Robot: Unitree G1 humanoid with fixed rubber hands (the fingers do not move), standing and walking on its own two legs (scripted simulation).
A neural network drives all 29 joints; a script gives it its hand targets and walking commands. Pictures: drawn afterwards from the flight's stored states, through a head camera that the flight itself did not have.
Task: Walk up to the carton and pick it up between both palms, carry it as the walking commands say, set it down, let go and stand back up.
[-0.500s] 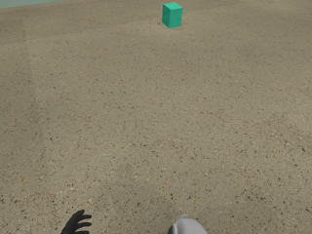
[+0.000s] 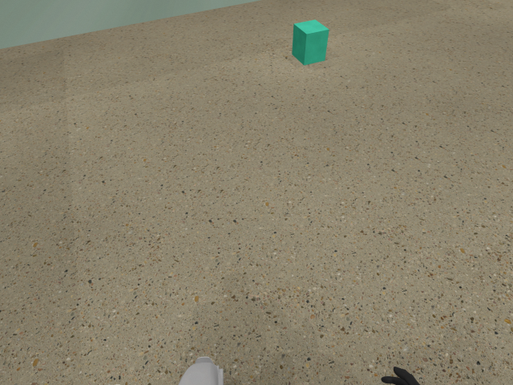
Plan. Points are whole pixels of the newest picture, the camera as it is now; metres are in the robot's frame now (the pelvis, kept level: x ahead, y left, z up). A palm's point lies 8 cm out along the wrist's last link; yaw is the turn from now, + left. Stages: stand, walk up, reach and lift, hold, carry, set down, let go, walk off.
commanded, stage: walk up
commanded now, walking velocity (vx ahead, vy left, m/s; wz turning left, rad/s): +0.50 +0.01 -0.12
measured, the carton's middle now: (309, 42) +2.72 -0.24 -0.66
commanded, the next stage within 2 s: none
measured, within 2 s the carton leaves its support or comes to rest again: neither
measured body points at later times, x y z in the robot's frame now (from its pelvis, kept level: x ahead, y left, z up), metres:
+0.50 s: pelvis +0.24 +0.03 +0.00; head +0.25 +0.06 +0.45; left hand +0.31 +0.27 -0.16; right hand +0.20 -0.20 -0.13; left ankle +0.22 +0.14 -0.75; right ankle +0.32 -0.16 -0.66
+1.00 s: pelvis +0.47 -0.06 +0.00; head +0.49 -0.08 +0.45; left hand +0.43 +0.17 -0.14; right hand +0.56 -0.30 -0.15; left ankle +0.58 +0.09 -0.68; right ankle +0.43 -0.17 -0.75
